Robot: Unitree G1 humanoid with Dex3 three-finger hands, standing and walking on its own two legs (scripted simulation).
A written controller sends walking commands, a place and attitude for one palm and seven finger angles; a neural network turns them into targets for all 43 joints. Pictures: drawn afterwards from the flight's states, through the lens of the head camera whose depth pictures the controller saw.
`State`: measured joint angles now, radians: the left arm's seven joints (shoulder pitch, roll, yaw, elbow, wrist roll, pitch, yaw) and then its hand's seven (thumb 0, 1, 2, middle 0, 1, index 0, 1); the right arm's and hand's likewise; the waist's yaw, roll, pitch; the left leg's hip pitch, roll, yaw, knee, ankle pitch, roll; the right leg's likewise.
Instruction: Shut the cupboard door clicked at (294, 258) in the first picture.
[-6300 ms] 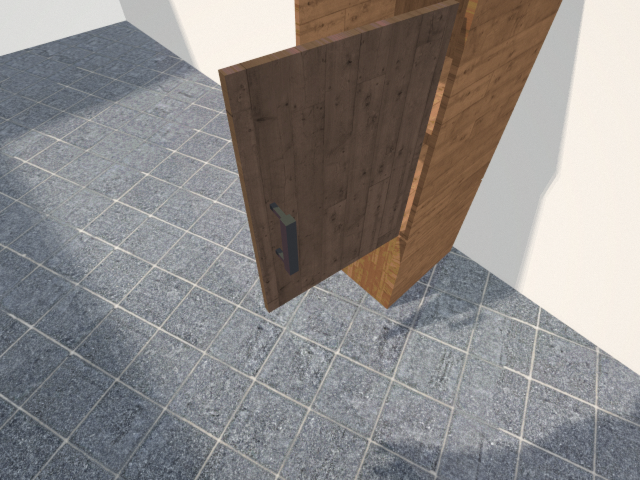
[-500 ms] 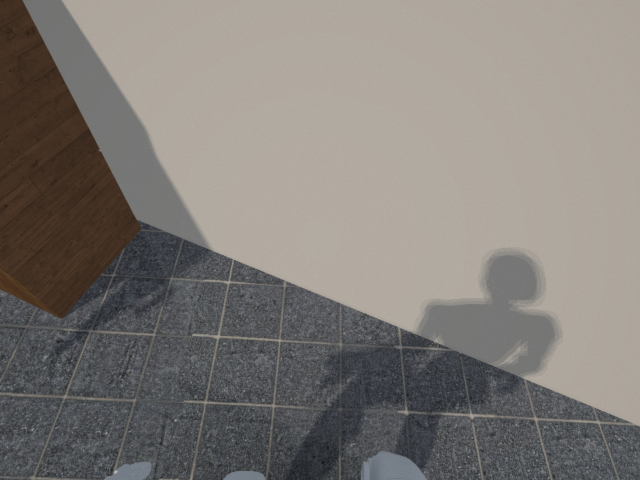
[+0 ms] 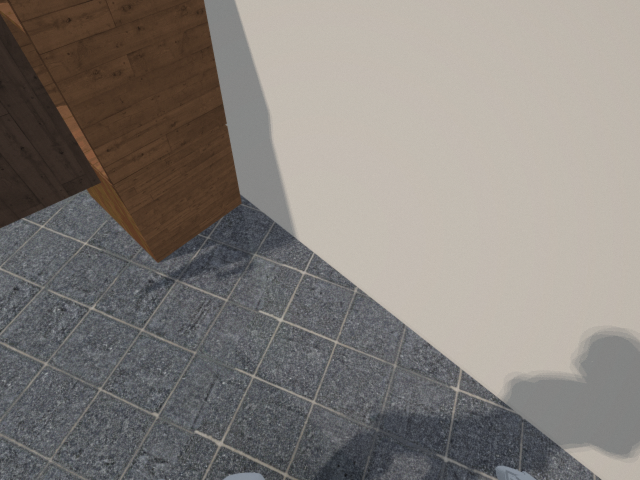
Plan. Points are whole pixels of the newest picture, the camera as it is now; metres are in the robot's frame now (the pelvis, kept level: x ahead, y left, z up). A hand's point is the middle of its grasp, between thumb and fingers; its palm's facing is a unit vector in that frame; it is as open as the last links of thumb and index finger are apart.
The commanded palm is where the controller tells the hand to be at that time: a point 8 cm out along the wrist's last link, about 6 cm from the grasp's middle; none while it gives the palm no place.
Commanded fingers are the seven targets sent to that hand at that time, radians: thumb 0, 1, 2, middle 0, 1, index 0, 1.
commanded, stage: turn to face it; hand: left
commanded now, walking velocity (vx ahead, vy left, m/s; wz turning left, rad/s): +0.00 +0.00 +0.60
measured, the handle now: out of the picture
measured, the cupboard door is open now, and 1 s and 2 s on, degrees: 83 83 83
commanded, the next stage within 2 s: take the last steps up to it in 1.16 s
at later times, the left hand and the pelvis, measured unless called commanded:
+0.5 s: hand out of the picture +0.04 +0.17 -0.14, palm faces +0.29 -0.92 -0.27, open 7.4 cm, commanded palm none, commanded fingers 0.00 0.90 0.90 -0.20 -0.30 -0.20 -0.30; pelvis +0.01 -0.05 +0.01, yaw +18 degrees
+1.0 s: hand out of the picture -0.01 +0.19 -0.14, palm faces +0.55 -0.78 -0.29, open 7.4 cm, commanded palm none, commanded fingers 0.00 0.90 0.90 -0.20 -0.30 -0.20 -0.30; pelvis +0.02 -0.06 +0.01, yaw +34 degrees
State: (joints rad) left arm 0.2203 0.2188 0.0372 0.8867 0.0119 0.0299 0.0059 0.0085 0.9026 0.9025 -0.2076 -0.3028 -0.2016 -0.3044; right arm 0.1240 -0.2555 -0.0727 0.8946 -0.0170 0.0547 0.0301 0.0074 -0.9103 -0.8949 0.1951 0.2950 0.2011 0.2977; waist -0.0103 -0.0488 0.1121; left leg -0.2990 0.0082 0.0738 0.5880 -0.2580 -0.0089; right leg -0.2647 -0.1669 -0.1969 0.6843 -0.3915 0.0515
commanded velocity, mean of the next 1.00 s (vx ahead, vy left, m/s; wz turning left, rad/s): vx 0.00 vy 0.00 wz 0.54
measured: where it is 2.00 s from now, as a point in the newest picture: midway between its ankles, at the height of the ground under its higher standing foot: outside the picture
